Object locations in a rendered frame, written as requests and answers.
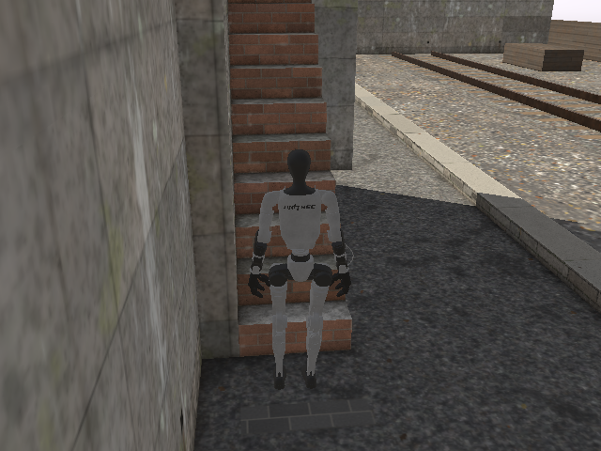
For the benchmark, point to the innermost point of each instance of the robot left hand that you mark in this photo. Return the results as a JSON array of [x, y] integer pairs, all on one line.
[[254, 284]]

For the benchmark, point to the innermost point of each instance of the left robot forearm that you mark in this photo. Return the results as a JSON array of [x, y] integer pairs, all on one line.
[[258, 254]]

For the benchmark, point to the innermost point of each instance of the right robot shin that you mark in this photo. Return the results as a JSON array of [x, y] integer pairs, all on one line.
[[313, 343]]

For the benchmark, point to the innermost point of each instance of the robot right hand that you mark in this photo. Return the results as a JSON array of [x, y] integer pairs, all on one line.
[[345, 282]]

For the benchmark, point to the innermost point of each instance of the left robot upper arm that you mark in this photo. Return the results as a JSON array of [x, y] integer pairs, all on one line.
[[270, 200]]

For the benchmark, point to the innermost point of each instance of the right robot upper arm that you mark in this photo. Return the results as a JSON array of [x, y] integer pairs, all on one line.
[[328, 198]]

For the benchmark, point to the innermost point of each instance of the right robot forearm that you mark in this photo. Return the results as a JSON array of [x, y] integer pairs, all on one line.
[[340, 255]]

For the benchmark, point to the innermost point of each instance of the left robot shin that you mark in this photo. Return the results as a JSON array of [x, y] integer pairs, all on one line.
[[278, 346]]

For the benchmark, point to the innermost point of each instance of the robot shin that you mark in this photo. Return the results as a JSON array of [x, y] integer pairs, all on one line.
[[278, 346], [313, 343]]

